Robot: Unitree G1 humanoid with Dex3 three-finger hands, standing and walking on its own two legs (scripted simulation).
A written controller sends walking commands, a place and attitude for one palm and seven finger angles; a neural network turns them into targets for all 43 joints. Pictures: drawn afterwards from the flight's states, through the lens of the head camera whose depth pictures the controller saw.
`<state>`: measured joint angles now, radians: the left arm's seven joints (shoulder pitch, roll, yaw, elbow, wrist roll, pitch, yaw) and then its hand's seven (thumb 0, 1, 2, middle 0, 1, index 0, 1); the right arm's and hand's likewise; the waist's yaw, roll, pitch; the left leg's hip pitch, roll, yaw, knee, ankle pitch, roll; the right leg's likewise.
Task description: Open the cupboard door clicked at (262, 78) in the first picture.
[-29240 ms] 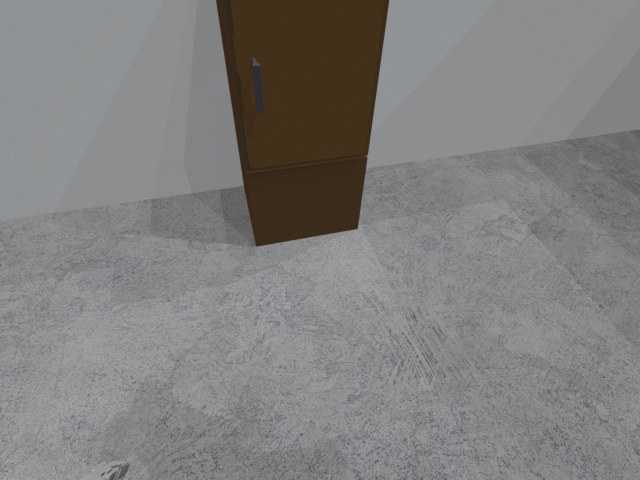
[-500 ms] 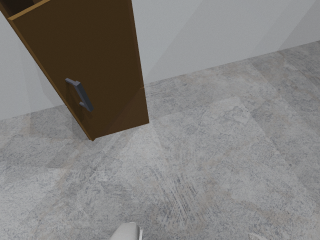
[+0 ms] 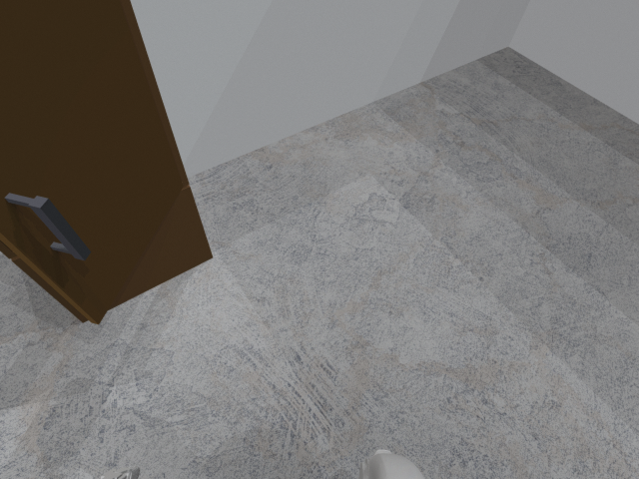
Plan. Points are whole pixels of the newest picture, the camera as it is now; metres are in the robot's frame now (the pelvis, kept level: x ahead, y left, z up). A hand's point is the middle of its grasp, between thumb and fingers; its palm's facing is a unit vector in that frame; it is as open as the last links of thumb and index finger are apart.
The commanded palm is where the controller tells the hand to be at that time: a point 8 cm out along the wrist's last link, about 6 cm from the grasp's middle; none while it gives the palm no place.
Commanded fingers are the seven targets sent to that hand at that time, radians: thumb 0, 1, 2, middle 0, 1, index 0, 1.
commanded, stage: walk to a spot facing it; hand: left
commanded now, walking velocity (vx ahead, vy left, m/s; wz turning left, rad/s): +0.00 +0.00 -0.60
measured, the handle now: (51, 228) +0.43 +0.46 -0.04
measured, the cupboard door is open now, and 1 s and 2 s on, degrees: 41 41 41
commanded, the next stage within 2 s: turn to face it in 1.72 s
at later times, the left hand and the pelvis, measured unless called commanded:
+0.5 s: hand (224, 442) +0.17 +0.15 -0.18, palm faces -0.27 -0.95 -0.18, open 7.4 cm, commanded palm none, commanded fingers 0.00 0.90 0.90 -0.20 -0.30 -0.20 -0.30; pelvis +0.05 -0.01 -0.01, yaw -18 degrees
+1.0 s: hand (379, 311) +0.40 -0.08 -0.17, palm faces -0.59 -0.78 -0.20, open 7.3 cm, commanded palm none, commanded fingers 0.00 0.90 0.90 -0.20 -0.30 -0.20 -0.30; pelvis +0.18 -0.15 -0.02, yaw -36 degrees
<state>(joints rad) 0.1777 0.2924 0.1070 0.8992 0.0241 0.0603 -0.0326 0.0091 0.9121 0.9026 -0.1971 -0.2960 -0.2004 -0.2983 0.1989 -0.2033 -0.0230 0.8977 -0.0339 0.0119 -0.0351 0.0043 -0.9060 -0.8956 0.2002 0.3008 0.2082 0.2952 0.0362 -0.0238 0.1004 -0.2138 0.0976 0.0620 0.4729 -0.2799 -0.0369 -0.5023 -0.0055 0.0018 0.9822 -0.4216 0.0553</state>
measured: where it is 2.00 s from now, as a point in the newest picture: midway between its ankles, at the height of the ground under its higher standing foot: (455, 373)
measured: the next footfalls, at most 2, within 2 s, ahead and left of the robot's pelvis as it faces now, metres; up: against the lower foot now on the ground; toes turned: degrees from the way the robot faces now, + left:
right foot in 0.12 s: +0.04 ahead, -0.15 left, +0.00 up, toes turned -8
left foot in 0.48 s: +0.12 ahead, +0.08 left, +0.00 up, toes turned -14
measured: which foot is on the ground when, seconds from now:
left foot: down 0.00-0.12, up 0.14-0.46, down 0.48-0.90, up 0.92-1.00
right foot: up 0.00-0.10, down 0.12-0.48, up 0.50-0.88, down 0.90-1.00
